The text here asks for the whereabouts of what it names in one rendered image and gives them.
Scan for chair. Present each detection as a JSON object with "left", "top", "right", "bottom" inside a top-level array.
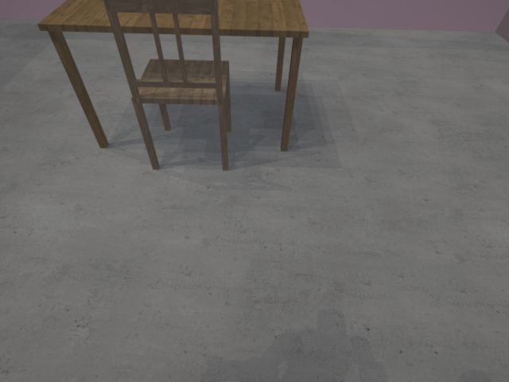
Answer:
[{"left": 103, "top": 0, "right": 231, "bottom": 171}]

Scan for table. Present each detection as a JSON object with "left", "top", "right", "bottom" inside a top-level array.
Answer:
[{"left": 37, "top": 0, "right": 309, "bottom": 151}]

